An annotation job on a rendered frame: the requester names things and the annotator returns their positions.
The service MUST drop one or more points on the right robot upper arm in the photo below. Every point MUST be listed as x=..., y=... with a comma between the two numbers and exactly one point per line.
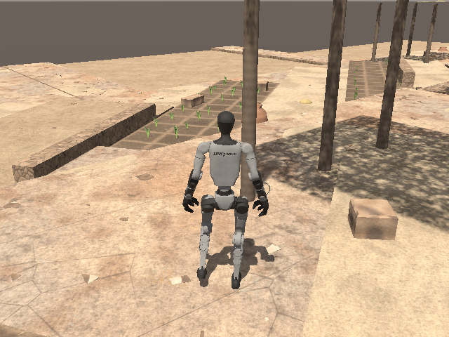
x=247, y=149

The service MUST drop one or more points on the left robot hand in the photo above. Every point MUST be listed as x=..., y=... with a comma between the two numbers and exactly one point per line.
x=190, y=202

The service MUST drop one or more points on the robot left foot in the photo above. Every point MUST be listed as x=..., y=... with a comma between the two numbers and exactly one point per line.
x=201, y=274

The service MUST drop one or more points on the left robot upper arm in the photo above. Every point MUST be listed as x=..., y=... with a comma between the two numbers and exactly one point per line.
x=199, y=159

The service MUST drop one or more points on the right robot hand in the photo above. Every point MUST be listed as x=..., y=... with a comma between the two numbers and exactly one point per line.
x=264, y=206

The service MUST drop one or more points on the right robot thigh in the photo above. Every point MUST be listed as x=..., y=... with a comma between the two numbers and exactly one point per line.
x=241, y=213

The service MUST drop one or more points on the right robot forearm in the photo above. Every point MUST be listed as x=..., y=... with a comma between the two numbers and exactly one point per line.
x=259, y=188

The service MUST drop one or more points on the left robot forearm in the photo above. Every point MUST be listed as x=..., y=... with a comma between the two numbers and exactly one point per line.
x=191, y=186

